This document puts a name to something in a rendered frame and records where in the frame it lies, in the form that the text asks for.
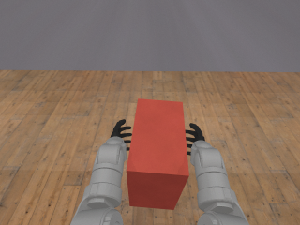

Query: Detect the right robot forearm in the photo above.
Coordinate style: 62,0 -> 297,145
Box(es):
190,140 -> 249,224

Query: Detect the right robot hand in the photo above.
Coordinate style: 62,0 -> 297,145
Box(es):
185,123 -> 205,155

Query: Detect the robot right upper arm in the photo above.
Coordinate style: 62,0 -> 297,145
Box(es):
197,211 -> 249,225

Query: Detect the left robot forearm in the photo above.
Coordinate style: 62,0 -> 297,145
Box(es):
70,136 -> 127,225

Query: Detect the carton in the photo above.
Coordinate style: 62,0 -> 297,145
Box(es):
126,98 -> 189,210

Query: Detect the robot left upper arm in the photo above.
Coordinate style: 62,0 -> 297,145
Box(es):
70,207 -> 124,225

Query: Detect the left robot hand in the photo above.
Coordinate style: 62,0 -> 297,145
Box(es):
111,119 -> 132,151

